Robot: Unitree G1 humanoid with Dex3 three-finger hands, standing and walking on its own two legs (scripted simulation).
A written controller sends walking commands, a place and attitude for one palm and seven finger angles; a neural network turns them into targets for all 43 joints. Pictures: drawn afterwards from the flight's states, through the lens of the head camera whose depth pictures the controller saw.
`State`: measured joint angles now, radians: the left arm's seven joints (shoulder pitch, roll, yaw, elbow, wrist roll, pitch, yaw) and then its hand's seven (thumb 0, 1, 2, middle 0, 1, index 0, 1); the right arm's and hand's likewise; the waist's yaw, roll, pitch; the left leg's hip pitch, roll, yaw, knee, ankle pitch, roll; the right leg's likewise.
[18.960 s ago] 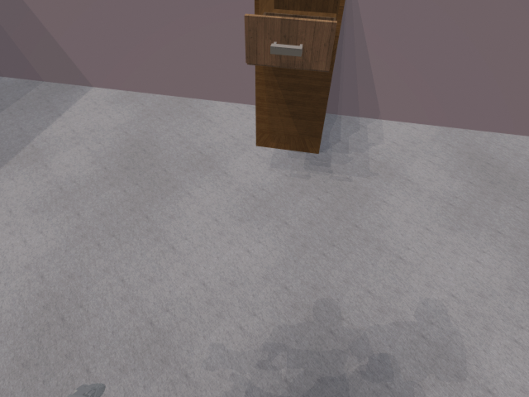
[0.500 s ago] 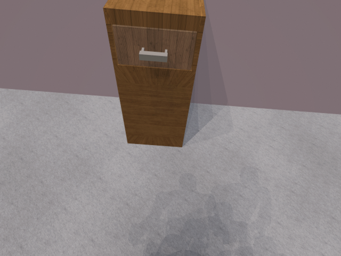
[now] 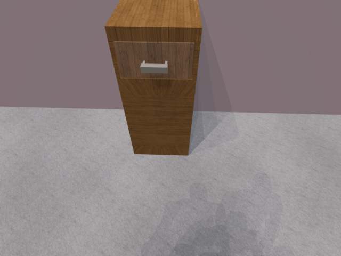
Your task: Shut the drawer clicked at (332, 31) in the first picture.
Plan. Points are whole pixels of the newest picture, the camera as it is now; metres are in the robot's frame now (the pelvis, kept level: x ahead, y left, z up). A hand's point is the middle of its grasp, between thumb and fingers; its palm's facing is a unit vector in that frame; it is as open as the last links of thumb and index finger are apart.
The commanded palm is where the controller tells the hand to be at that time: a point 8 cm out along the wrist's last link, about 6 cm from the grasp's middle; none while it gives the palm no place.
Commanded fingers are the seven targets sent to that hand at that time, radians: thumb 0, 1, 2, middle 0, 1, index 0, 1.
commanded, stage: let the arm hang, fingers relaxed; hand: left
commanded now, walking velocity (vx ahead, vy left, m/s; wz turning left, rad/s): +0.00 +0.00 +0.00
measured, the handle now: (154, 65) +0.87 +0.12 -0.02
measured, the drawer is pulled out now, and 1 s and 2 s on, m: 0.00 0.00 0.00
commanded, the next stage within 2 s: look to check the result in 0.26 s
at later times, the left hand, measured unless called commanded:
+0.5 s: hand out of the picture -0.01 +0.15 -0.18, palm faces +0.05 -0.98 -0.19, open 7.3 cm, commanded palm none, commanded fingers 0.00 0.90 0.90 -0.20 -0.30 -0.20 -0.30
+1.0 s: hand out of the picture +0.02 +0.16 -0.17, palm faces +0.03 -0.98 -0.22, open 7.4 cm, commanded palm none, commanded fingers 0.00 0.90 0.90 -0.20 -0.30 -0.20 -0.30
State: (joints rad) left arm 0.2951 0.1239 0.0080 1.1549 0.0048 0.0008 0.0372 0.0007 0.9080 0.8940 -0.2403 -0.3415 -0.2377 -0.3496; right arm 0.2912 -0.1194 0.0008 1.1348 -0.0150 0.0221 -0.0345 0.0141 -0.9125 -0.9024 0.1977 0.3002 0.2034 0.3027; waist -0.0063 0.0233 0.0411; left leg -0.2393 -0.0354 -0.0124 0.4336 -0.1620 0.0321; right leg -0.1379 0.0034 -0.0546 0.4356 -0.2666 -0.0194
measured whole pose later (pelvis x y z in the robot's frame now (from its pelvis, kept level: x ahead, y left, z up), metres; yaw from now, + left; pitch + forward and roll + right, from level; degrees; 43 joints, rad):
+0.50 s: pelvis +0.01 -0.01 +0.00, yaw +0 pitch -2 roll +0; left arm 0.30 0.13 0.02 1.16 0.00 -0.01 0.04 0.00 0.91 0.89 -0.20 -0.30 -0.20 -0.30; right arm 0.30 -0.12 -0.01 1.14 -0.01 0.01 -0.04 0.01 -0.90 -0.90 0.20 0.30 0.20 0.30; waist -0.01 0.02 0.06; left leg -0.22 -0.02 -0.02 0.43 -0.18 0.01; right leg -0.11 0.02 -0.06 0.42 -0.27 -0.04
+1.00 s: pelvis +0.02 -0.02 +0.00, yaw -1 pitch -2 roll +0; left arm 0.24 0.16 0.02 1.15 0.00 -0.01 0.03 0.00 0.91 0.89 -0.20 -0.30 -0.20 -0.30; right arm 0.24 -0.17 -0.01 1.14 -0.01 0.01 -0.04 0.01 -0.90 -0.90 0.20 0.30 0.20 0.30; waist -0.01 0.02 0.06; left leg -0.19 0.00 -0.02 0.41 -0.18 0.00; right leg -0.08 0.04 -0.05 0.38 -0.26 -0.05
